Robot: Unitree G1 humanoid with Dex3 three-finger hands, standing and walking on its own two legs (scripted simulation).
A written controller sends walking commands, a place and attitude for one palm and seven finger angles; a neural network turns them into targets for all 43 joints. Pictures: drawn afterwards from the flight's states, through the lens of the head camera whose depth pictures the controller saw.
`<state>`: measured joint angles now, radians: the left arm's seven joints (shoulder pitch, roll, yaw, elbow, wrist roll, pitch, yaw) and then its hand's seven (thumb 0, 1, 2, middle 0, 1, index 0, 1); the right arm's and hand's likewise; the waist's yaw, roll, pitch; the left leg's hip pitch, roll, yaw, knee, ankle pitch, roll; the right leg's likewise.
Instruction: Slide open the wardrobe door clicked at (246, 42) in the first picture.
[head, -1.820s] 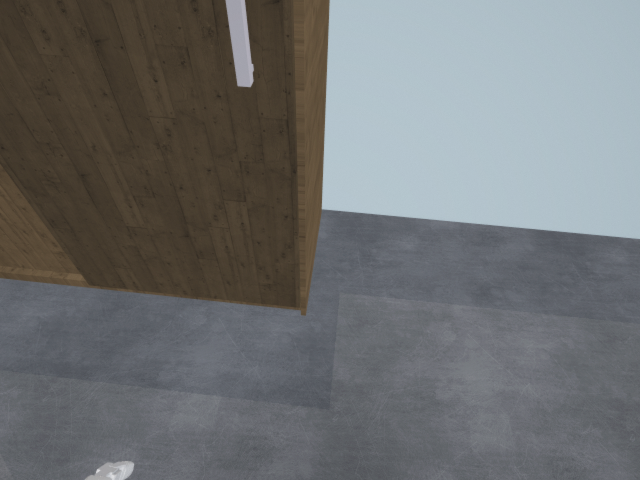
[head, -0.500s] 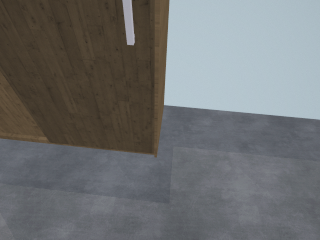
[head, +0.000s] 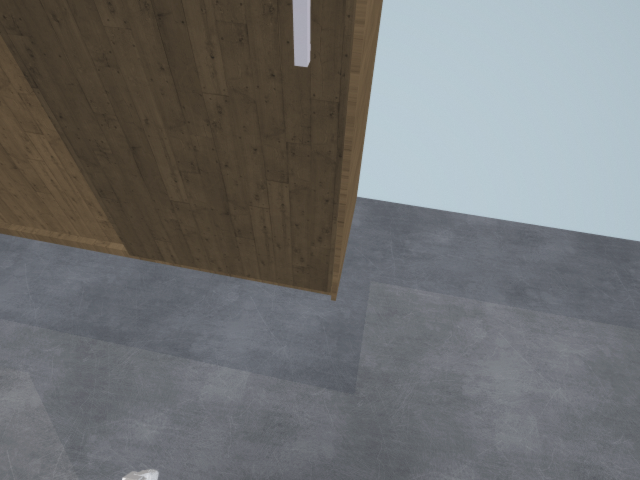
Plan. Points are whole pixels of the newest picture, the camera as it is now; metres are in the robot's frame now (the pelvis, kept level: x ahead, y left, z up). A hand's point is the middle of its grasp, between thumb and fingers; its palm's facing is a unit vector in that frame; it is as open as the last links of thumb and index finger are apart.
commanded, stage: walk to a spot facing it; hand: right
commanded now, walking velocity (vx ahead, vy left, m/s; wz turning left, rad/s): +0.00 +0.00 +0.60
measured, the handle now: out of the picture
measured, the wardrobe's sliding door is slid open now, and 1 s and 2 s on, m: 0.00 0.00 0.00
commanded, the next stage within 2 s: none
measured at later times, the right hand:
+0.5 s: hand out of the picture +0.06 -0.20 -0.16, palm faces -0.17 +0.96 -0.24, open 7.4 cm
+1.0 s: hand out of the picture +0.16 -0.17 -0.15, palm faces -0.57 +0.79 -0.21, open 7.4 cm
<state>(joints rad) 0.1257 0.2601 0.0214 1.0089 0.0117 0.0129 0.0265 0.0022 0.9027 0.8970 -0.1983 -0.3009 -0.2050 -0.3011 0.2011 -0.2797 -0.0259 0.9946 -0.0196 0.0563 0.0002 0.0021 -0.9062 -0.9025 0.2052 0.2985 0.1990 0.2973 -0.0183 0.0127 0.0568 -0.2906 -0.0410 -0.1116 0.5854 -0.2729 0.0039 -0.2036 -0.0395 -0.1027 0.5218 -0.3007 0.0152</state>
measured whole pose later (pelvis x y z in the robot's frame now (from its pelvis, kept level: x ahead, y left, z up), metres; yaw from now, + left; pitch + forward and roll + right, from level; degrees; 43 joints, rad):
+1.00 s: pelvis -0.05 -0.06 +0.01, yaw +36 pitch +0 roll +2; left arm 0.28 0.20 0.05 0.96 0.02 0.00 0.03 0.00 0.90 0.90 -0.20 -0.30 -0.21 -0.30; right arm 0.14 -0.24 -0.08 0.90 -0.02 0.09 0.04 0.00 -0.91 -0.90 0.20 0.30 0.19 0.30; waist 0.03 -0.01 0.08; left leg -0.36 0.05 0.04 0.81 -0.43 -0.06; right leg -0.20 -0.13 -0.24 0.52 -0.30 -0.01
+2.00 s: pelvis +0.00 +0.04 +0.00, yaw +72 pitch +1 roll +1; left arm 0.49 0.15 0.05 1.09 0.03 -0.05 0.02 0.00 0.90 0.90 -0.20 -0.30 -0.20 -0.30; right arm 0.08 -0.18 -0.08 0.95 -0.04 0.04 0.06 0.01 -0.91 -0.90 0.20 0.30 0.19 0.30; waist 0.08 0.00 0.10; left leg -0.48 0.06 0.14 0.70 -0.29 0.01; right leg 0.02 -0.17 -0.41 0.46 -0.45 0.07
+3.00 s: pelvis +0.12 +0.35 +0.00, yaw +101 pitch +0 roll +1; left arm 0.32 0.18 0.07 1.02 0.03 -0.01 0.02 0.00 0.91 0.90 -0.20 -0.30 -0.20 -0.30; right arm 0.13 -0.21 -0.10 0.92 -0.03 0.07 0.02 0.00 -0.91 -0.90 0.20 0.30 0.19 0.30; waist 0.04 0.00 0.08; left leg -0.45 0.08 0.11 0.83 -0.33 -0.05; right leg -0.17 -0.16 -0.43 0.56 -0.36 -0.02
